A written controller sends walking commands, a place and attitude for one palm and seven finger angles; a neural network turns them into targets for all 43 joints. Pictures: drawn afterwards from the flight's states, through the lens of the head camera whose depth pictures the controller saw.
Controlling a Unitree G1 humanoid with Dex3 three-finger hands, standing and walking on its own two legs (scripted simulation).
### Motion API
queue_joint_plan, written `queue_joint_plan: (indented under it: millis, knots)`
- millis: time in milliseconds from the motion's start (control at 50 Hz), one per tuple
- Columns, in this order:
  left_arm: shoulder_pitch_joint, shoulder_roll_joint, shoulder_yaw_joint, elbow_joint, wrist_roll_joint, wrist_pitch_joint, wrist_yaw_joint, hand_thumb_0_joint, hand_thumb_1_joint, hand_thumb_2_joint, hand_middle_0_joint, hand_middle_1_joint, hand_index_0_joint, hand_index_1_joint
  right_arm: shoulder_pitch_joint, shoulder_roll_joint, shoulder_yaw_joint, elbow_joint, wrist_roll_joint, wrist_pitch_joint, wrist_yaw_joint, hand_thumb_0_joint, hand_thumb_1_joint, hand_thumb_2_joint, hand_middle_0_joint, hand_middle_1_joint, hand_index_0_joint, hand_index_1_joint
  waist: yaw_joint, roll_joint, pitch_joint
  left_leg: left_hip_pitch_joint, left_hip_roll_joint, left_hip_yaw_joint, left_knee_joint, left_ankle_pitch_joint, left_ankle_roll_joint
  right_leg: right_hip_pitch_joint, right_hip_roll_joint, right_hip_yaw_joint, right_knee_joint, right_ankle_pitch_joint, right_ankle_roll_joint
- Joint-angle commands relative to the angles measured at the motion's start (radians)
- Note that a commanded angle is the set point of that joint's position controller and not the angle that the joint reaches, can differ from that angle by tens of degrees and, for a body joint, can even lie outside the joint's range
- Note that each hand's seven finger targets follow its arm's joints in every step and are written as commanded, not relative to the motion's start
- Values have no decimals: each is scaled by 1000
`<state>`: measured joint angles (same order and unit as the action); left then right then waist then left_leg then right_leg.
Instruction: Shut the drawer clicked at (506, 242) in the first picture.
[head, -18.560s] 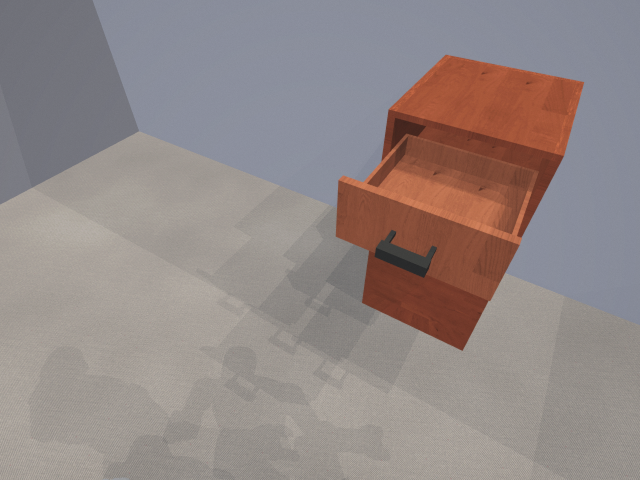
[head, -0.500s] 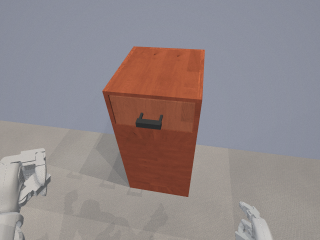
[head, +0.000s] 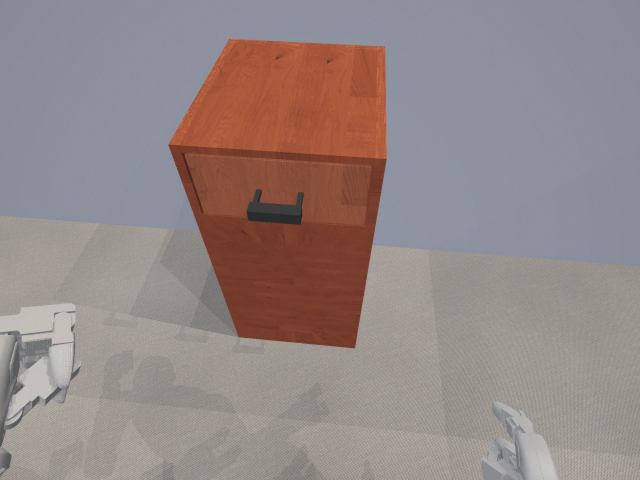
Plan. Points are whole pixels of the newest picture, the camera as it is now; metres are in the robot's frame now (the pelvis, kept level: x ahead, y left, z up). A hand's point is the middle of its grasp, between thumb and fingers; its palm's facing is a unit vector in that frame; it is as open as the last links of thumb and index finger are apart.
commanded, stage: step back with the hand held close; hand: left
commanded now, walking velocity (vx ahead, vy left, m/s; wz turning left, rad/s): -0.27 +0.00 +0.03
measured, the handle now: (277, 204) +0.60 +0.12 -0.07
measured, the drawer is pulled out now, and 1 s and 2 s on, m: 0.00 0.00 0.00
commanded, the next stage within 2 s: stop stepping back and stand still in 0.98 s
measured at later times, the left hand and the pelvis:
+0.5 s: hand out of the picture +0.12 +0.26 +0.16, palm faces +0.37 -0.80 -0.48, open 3.2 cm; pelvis -0.07 +0.02 -0.01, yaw +4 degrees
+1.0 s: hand out of the picture +0.00 +0.23 +0.18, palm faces +0.36 -0.78 -0.51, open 3.2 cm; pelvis -0.18 -0.02 -0.01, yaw +1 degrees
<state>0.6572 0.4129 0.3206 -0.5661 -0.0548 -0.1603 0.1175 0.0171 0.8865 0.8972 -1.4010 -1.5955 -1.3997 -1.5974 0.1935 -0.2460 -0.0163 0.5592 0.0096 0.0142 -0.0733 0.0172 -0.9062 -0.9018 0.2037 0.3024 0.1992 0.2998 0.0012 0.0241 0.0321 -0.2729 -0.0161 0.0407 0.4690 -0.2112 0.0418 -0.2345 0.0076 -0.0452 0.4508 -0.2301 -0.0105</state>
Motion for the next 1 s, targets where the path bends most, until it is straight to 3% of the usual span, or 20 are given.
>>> queue_joint_plan:
  millis: [0, 160, 280, 340, 380, 420, 520, 580, 640, 680, 740, 780, 820, 840, 880, 900, 920, 940, 960, 980]
  knots:
    - [9, 157, 172, -222, -11, -78, 35, 0, 900, 900, -1400, -1600, -1400, -1600, -93, -107, -44, -169, -5, -56, -18, 0, -900, -900, 200, 300, 200, 300, 4, 75, -188, -6, 114, -133, -68, 313, 21, 108, -42, 60, 22, 271, 19]
    - [-18, 123, 155, -134, 8, -100, 37, 0, 900, 900, -1400, -1600, -1400, -1600, -101, -111, -49, -163, -3, -70, -15, 0, -900, -900, 200, 300, 200, 300, -10, 0, -78, -261, 116, -166, -141, -200, 42, 124, -43, 109, -12, 27, 12]
    - [-62, 141, 133, -219, 14, -131, 57, 0, 900, 900, -1400, -1600, -1400, -1600, -69, -110, -49, -148, -10, -86, -11, 0, -900, -900, 200, 300, 200, 300, -28, -58, -74, -59, 47, -117, 58, -193, 8, -166, -127, 160, -202, -275, -29]
    - [-77, 155, 137, -270, 21, -144, 68, 0, 900, 900, -1400, -1600, -1400, -1600, -67, -115, -40, -145, -17, -100, -21, 0, -900, -900, 200, 300, 200, 300, -33, 35, -69, -60, 83, -177, -34, -232, 17, -175, -77, 104, -141, -263, -11]
    - [-74, 155, 156, -286, 36, -153, 70, 0, 900, 900, -1400, -1600, -1400, -1600, -81, -130, -39, -155, -19, -114, -27, 0, -900, -900, 200, 300, 200, 300, -28, 183, -78, -295, 185, -310, -265, -427, 63, 67, 28, 63, 81, -123, 23]
    - [-83, 168, 188, -272, 59, -153, 66, 0, 900, 900, -1400, -1600, -1400, -1600, -102, -124, -44, -164, -23, -122, -35, 0, -900, -900, 200, 300, 200, 300, -2, 260, -94, -509, 266, -406, -374, -545, 101, 258, 83, 63, 325, -12, 31]
    - [26, 161, 225, -207, 42, -158, 48, 0, 900, 900, -1400, -1600, -1400, -1600, -87, -114, -62, -151, -28, -152, -20, 0, -900, -900, 200, 300, 200, 300, 3, 128, -129, -373, 247, -347, -263, -330, 110, 189, 89, 96, 230, -105, 19]
    - [20, 151, 193, -239, 8, -181, 27, 0, 900, 900, -1400, -1600, -1400, -1600, -66, -114, -54, -93, -37, -163, -6, 0, -900, -900, 200, 300, 200, 300, -8, 121, -156, -98, 214, -318, -223, -55, 80, 40, 81, 79, 33, -133, 4]
    - [-10, 174, 194, -288, 3, -213, 17, 0, 900, 900, -1400, -1600, -1400, -1600, -36, -113, -55, -35, -46, -171, 12, 0, -900, -900, 200, 300, 200, 300, 9, 139, -322, 297, 198, -233, -55, 646, 60, -69, 67, 90, -50, 8, 27]
    - [-35, 201, 205, -348, 5, -221, 10, 0, 900, 900, -1400, -1600, -1400, -1600, -29, -99, -58, -47, -38, -157, 29, 0, -900, -900, 200, 300, 200, 300, 2, 122, -451, 521, 176, -152, 39, 888, 59, -128, 68, 87, -27, 93, 63]
    - [37, 240, 267, -406, -22, -206, 9, 0, 900, 900, -1400, -1600, -1400, -1600, -72, -89, -50, -113, -16, -143, 39, 0, -900, -900, 200, 300, 200, 300, 19, 50, -509, 465, 166, -100, 85, 818, 55, -54, 37, 81, -25, 278, 106]
    - [109, 282, 338, -364, -41, -199, 4, 0, 900, 900, -1400, -1600, -1400, -1600, -119, -79, -38, -170, 14, -116, 31, 0, -900, -900, 200, 300, 200, 300, 21, -147, -430, 253, 104, -23, 118, 535, 20, 26, -52, 89, -71, 643, 147]
    - [147, 297, 385, -273, -42, -183, 9, 0, 900, 900, -1400, -1600, -1400, -1600, -176, -79, -28, -199, 35, -90, 15, 0, -900, -900, 200, 300, 200, 300, 24, -245, -298, 44, 25, 0, 225, 69, -17, 2, -172, 131, -90, 809, 126]
    - [146, 264, 357, -226, -36, -180, 4, 0, 900, 900, -1400, -1600, -1400, -1600, -202, -72, -24, -202, 36, -86, 7, 0, -900, -900, 200, 300, 200, 300, 19, -206, -191, -49, 2, -7, 294, -66, -17, -52, -207, 166, -101, 786, 97]
    - [70, 234, 300, -166, -33, -168, -3, 0, 900, 900, -1400, -1600, -1400, -1600, -179, -67, -20, -160, 11, -86, -4, 0, -900, -900, 200, 300, 200, 300, -6, -65, -61, -79, 27, -36, 232, -54, -21, -114, -215, 191, -90, 701, 27]
    - [27, 222, 275, -148, -31, -167, -5, 0, 900, 900, -1400, -1600, -1400, -1600, -157, -73, -13, -142, -1, -87, -13, 0, -900, -900, 200, 300, 200, 300, -23, 19, -50, -22, 35, -30, 120, 89, -17, -127, -174, 161, -50, 695, 31]
    - [-38, 184, 223, -144, -32, -160, -10, 0, 900, 900, -1400, -1600, -1400, -1600, -143, -91, -10, -126, -7, -95, -18, 0, -900, -900, 200, 300, 200, 300, -39, 90, -38, 72, 66, -50, -4, 401, -8, -167, -98, 92, 26, 624, 61]
    - [-102, 184, 193, -157, -23, -167, -9, 0, 900, 900, -1400, -1600, -1400, -1600, -102, -112, -19, -102, -11, -105, -18, 0, -900, -900, 200, 300, 200, 300, -36, 148, -91, 183, 143, -137, -42, 672, 25, -185, -6, 57, 132, 411, 80]
    - [-128, 186, 169, -135, -24, -170, -8, 0, 900, 900, -1400, -1600, -1400, -1600, -59, -111, -28, -86, -13, -118, -8, 0, -900, -900, 200, 300, 200, 300, -41, 154, -141, 259, 243, -239, -94, 757, 69, -230, 40, 92, 260, -18, 73]
    - [-111, 154, 131, -79, -28, -166, -5, 0, 900, 900, -1400, -1600, -1400, -1600, -36, -108, -39, -73, -19, -131, 3, 0, -900, -900, 200, 300, 200, 300, -32, 124, -157, 239, 298, -287, -138, 612, 107, -249, 54, 145, 343, -302, 65]
